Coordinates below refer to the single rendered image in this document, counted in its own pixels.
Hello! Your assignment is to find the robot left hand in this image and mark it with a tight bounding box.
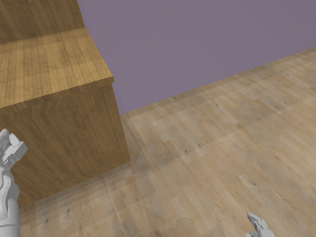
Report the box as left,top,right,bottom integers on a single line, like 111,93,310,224
0,128,28,172

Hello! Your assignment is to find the robot left forearm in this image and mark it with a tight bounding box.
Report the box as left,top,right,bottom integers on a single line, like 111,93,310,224
0,167,21,237

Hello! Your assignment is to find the robot right hand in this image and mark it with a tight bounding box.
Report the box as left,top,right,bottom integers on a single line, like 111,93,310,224
245,212,276,237

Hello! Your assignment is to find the counter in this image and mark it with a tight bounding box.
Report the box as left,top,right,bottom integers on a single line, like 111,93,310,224
0,0,131,208

